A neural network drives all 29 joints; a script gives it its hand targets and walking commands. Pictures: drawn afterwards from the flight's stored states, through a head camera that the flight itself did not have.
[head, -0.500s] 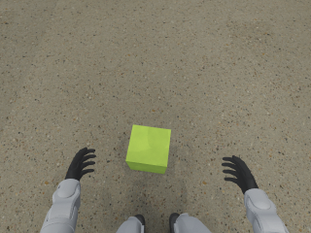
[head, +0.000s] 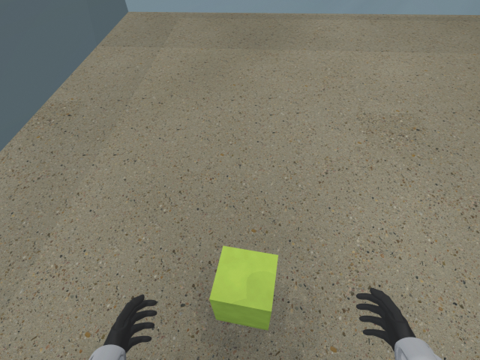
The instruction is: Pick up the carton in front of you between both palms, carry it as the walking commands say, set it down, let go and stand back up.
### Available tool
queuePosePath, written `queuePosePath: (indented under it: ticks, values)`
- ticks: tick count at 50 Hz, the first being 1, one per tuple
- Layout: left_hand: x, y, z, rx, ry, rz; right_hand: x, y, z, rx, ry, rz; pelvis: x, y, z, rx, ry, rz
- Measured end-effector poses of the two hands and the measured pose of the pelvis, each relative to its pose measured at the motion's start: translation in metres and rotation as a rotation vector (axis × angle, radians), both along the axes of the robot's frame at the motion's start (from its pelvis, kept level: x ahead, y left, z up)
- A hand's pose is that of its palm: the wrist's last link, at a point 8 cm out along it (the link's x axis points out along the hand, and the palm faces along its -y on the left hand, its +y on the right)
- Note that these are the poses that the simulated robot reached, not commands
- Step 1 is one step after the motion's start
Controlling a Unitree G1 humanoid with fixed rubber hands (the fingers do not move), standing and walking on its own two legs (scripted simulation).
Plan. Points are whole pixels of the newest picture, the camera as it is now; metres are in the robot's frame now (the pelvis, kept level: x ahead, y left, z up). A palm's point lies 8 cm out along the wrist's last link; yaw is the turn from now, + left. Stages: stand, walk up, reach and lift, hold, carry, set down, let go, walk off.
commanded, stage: let go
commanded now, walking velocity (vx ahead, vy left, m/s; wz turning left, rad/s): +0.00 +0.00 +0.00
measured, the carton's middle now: (245, 288) +0.45 +0.03 -0.65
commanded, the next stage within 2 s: stand in 0.18 s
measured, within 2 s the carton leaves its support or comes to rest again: neither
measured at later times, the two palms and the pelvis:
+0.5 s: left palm out of the picture +0.11 +0.26 -0.09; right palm (403, 359) +0.14 -0.25 -0.12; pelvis +0.03 +0.00 -0.01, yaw +2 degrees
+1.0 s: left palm out of the picture +0.08 +0.23 -0.12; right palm out of the picture +0.10 -0.28 -0.14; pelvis +0.05 -0.02 -0.01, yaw +3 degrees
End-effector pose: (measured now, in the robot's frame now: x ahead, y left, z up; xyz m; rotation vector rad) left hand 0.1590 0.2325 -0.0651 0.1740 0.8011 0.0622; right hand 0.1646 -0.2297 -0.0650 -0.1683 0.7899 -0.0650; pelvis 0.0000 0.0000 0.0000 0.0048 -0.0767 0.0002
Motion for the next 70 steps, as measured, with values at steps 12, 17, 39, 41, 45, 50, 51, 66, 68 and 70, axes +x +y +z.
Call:
queuePosePath:
  ticks: [12, 17, 39, 41, 45, 50, 51, 66, 68, 70]
  values:
    - [-0.012, 0.009, -0.011, 0.070, 0.004, 0.017, -0.007, -0.010, -0.003, -0.099, -0.004, -0.011, 0.002, 0.002, -0.003, -0.002, 0.029, -0.003]
    - [-0.038, 0.028, -0.021, 0.133, 0.079, 0.063, -0.022, -0.018, -0.031, -0.101, 0.066, 0.002, 0.013, 0.002, -0.005, 0.002, 0.095, 0.016]
    - [-0.049, 0.005, -0.046, 0.116, 0.207, 0.140, -0.029, -0.038, -0.069, -0.104, 0.276, -0.009, 0.050, -0.017, -0.013, 0.002, 0.139, 0.047]
    - [-0.053, 0.004, -0.048, 0.117, 0.223, 0.145, -0.034, -0.040, -0.071, -0.106, 0.297, -0.012, 0.050, -0.018, -0.013, 0.002, 0.136, 0.049]
    - [-0.063, 0.003, -0.050, 0.120, 0.256, 0.156, -0.045, -0.044, -0.074, -0.110, 0.339, -0.017, 0.049, -0.021, -0.013, 0.003, 0.128, 0.051]
    - [-0.080, 0.001, -0.053, 0.123, 0.303, 0.166, -0.060, -0.047, -0.078, -0.112, 0.389, -0.022, 0.046, -0.024, -0.012, 0.004, 0.116, 0.054]
    - [-0.083, 0.000, -0.054, 0.122, 0.313, 0.168, -0.063, -0.048, -0.079, -0.112, 0.399, -0.023, 0.045, -0.025, -0.012, 0.004, 0.113, 0.054]
    - [-0.145, -0.019, -0.065, 0.089, 0.467, 0.192, -0.120, -0.045, -0.087, -0.089, 0.556, -0.034, 0.030, -0.032, -0.007, 0.006, 0.076, 0.060]
    - [-0.152, -0.022, -0.066, 0.083, 0.486, 0.195, -0.127, -0.044, -0.087, -0.084, 0.574, -0.036, 0.028, -0.033, -0.007, 0.006, 0.072, 0.061]
    - [-0.159, -0.025, -0.067, 0.077, 0.504, 0.198, -0.134, -0.043, -0.088, -0.080, 0.591, -0.037, 0.026, -0.034, -0.006, 0.006, 0.069, 0.061]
